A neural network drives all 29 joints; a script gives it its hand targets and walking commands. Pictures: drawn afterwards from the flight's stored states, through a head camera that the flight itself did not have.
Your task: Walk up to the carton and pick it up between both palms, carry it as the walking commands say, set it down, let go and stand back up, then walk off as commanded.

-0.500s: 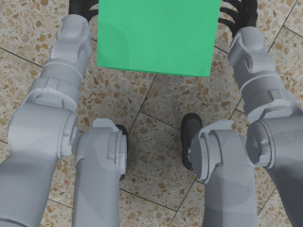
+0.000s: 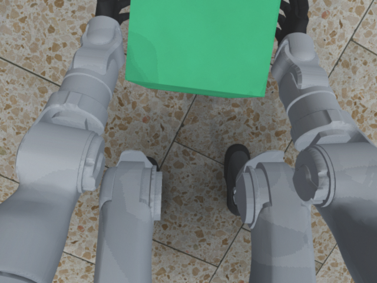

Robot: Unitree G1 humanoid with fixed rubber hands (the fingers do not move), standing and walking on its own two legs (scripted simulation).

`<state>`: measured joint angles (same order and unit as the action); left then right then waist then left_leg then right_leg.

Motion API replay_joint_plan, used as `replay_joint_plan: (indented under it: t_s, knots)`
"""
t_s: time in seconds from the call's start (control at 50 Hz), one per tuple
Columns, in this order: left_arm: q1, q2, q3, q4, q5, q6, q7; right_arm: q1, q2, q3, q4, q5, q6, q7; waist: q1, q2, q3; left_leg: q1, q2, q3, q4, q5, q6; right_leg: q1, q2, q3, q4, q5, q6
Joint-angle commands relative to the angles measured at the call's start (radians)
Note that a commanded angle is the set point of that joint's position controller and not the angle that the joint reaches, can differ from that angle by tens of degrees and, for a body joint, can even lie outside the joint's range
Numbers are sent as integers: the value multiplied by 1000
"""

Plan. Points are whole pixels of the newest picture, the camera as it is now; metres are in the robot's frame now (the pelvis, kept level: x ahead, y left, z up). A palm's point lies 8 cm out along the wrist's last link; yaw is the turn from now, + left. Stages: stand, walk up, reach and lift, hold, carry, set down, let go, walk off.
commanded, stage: reach and lift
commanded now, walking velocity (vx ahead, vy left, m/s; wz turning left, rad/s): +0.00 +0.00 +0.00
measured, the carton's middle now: (195, 52) +0.50 -0.01 -0.25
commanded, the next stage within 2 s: none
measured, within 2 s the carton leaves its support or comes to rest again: leaves its support in 0.30 s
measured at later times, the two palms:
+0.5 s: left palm (110, 10) +0.54 +0.13 -0.15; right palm (304, 31) +0.51 -0.17 -0.14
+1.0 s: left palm out of the picture +0.54 +0.13 -0.08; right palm (330, 20) +0.51 -0.17 -0.08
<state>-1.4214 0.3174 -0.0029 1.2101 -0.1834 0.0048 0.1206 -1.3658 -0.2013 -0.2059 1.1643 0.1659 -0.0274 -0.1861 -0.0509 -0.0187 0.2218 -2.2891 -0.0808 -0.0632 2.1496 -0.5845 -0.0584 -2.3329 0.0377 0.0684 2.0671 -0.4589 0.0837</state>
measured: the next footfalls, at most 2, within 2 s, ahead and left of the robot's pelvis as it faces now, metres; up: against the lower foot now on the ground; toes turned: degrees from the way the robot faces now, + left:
none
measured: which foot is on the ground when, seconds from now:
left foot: down 0.00-1.00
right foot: down 0.00-1.00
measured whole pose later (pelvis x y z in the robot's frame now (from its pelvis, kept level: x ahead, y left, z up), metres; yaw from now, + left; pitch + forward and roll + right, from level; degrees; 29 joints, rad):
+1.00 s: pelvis +0.01 +0.00 +0.03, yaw +1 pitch +46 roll -1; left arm -1.24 0.16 0.29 0.89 0.11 0.25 0.06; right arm -1.12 -0.04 -0.49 0.71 -0.10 0.27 -0.12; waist -0.05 0.01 -0.02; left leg -2.25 -0.12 -0.09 2.04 -0.59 -0.08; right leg -2.29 0.09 0.09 1.98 -0.49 0.11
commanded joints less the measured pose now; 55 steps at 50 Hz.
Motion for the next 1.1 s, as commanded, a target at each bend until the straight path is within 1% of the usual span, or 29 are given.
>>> replay_joint_plan:
  t_s: [0.0,0.04,0.08,0.14,0.22,0.28,0.32,0.42,0.56,0.66,0.72,0.78,0.92,1.0,1.08]
  knots:
    - [-468,-725,-137,-209,25,3,-186,-407,674,160,-158,-47,27,194,-27,116,-1109,472,-40,109,-211,243,22,626,75,-166,-66,244,-44]
    - [-483,-774,-127,-219,41,17,-206,-425,731,158,-170,-61,46,218,-24,112,-1098,447,-45,116,-211,223,27,611,79,-171,-64,224,-45]
    - [-492,-822,-120,-231,52,26,-221,-438,782,155,-193,-73,60,237,-26,111,-1088,430,-52,122,-204,235,30,604,85,-174,-57,235,-45]
    - [-497,-864,-109,-251,64,35,-233,-445,834,149,-225,-78,77,258,-20,114,-1091,425,-59,128,-191,260,32,597,89,-173,-48,255,-45]
    - [-494,-891,-97,-278,84,47,-239,-456,878,153,-266,-74,96,276,-1,113,-1119,439,-62,132,-184,278,35,598,93,-174,-40,265,-44]
    - [-506,-918,-115,-319,83,55,-235,-480,912,184,-320,-53,108,283,10,115,-1209,491,-63,135,-179,313,37,631,97,-179,-34,291,-41]
    - [-507,-939,-131,-345,80,62,-232,-488,929,203,-351,-42,117,285,12,117,-1264,528,-63,136,-178,329,36,650,98,-183,-34,300,-39]
    - [-477,-1001,-147,-370,89,96,-234,-487,949,220,-410,-51,148,289,-3,118,-1332,578,-66,138,-190,320,32,667,100,-195,-47,276,-32]
    - [-436,-1083,-130,-362,122,151,-258,-502,961,220,-477,-97,194,298,-35,104,-1354,571,-75,139,-225,266,32,680,102,-213,-87,223,-29]
    - [-423,-1130,-121,-366,139,181,-270,-532,981,236,-531,-113,219,302,-48,89,-1389,567,-82,139,-246,257,33,708,103,-218,-117,219,-26]
    - [-418,-1144,-120,-376,147,193,-275,-537,1005,248,-550,-115,234,305,-43,80,-1412,567,-85,141,-259,258,34,732,105,-218,-135,224,-23]
    - [-408,-1152,-115,-387,158,204,-280,-529,1036,257,-554,-117,249,308,-32,70,-1425,564,-87,145,-273,258,35,753,109,-214,-155,228,-21]
    - [-366,-1149,-75,-383,202,228,-296,-467,1077,231,-515,-150,277,317,-9,59,-1388,540,-89,151,-313,254,35,755,118,-203,-202,226,-19]
    - [-357,-1159,-80,-398,207,234,-302,-445,1084,224,-520,-164,283,319,-13,62,-1404,554,-91,150,-327,275,32,767,120,-200,-219,244,-20]
    - [-354,-1198,-134,-447,181,241,-301,-437,1105,259,-572,-151,289,319,-27,74,-1493,618,-95,148,-342,323,26,816,123,-203,-235,285,-22]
